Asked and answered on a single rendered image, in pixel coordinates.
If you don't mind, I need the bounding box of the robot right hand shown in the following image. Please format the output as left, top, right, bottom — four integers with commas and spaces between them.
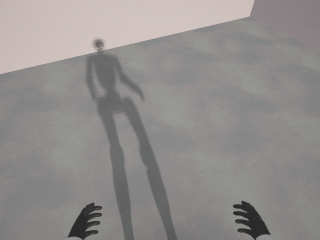
233, 201, 271, 240

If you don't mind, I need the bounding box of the robot left hand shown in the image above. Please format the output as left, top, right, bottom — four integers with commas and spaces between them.
68, 202, 102, 240

